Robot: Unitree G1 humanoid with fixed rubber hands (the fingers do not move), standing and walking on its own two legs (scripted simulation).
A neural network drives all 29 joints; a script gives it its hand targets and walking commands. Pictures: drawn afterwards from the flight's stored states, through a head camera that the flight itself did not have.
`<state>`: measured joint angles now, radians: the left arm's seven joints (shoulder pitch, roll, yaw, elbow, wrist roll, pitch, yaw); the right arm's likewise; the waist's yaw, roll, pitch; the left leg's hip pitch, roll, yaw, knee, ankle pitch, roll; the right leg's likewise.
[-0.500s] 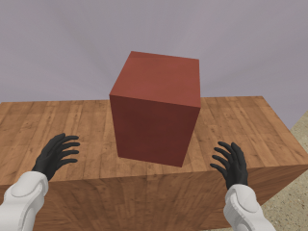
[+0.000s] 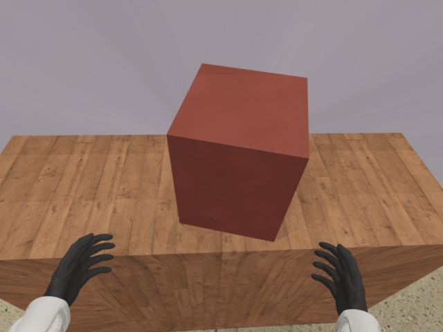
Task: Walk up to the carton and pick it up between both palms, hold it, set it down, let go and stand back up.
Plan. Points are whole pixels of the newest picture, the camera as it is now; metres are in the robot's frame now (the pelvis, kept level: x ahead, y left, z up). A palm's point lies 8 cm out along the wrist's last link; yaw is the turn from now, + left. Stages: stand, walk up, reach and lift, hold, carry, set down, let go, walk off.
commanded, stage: set down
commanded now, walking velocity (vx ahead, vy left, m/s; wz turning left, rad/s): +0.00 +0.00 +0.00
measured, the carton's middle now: (239, 155) +0.44 -0.03 +0.09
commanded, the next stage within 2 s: let go in 1.12 s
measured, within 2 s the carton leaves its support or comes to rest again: neither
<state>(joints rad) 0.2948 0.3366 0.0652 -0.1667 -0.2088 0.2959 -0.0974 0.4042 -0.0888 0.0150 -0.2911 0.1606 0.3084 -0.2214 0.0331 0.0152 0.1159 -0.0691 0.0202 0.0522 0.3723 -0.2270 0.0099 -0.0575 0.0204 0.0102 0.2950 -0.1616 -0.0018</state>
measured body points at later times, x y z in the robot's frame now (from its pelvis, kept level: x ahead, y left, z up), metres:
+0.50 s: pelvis +0.00 -0.02 +0.00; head +0.00 -0.03 +0.45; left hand +0.19 +0.22 -0.02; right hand +0.19 -0.21 -0.03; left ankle -0.01 +0.10 -0.75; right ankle +0.00 -0.12 -0.75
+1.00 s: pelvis +0.00 -0.02 +0.00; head +0.00 -0.02 +0.45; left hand +0.16 +0.23 -0.07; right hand +0.18 -0.22 -0.08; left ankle -0.01 +0.10 -0.75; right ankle +0.00 -0.12 -0.75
